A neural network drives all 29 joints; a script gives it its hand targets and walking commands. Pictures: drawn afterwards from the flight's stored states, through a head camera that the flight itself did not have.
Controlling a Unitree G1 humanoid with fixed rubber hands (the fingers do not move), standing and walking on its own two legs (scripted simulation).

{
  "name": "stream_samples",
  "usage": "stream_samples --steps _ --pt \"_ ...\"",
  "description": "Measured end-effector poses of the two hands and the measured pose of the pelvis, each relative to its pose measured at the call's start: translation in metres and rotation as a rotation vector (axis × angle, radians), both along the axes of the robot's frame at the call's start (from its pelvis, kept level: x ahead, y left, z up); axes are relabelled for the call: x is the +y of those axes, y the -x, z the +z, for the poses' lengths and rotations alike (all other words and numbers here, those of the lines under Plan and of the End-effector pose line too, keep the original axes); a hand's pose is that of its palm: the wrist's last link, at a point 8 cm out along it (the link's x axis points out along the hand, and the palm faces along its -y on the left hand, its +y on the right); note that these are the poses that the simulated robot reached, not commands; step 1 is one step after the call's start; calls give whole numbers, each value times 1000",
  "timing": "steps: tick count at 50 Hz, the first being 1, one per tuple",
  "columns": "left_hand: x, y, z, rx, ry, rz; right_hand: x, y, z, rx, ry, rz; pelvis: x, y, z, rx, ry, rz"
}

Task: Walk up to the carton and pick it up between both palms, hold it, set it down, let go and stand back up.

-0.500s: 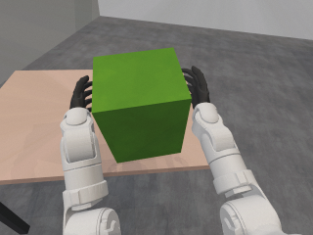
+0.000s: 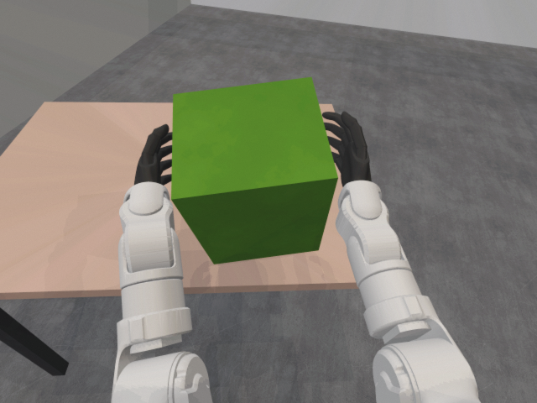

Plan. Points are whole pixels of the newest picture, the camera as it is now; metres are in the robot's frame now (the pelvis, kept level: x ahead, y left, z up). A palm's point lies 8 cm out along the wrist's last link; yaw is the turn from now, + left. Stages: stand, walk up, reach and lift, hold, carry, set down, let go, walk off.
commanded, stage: set down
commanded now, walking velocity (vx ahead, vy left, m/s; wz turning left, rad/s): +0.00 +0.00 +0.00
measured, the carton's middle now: (256, 183) +0.41 +0.01 +0.12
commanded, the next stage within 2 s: none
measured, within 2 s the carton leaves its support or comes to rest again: neither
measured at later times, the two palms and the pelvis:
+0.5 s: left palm (162, 193) +0.40 +0.15 +0.12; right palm (344, 181) +0.39 -0.13 +0.14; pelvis +0.03 +0.00 +0.00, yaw +0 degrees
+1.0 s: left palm (168, 208) +0.40 +0.14 +0.09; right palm (342, 191) +0.39 -0.13 +0.12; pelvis +0.01 +0.01 +0.00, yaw -3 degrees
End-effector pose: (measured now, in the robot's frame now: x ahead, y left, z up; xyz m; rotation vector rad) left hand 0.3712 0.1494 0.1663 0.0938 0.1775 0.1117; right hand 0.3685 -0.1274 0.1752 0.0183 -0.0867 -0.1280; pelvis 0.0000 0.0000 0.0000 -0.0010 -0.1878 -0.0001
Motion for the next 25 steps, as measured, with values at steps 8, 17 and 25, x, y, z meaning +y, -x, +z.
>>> stream_samples --steps 8,17,25 --pt "-9 -14 -33 19 7 -25 -9 -9 -27 7 19 -17 -2 -15 0 26 1 -7" --pt "-9 -24 -46 27 -4 -29 -9 -20 -39 14 1 -11 -2 -28 0 38 3 -2" --pt "-2 -26 -46 30 -11 -24 -2 -23 -39 17 2 -5 1 -31 1 36 3 8"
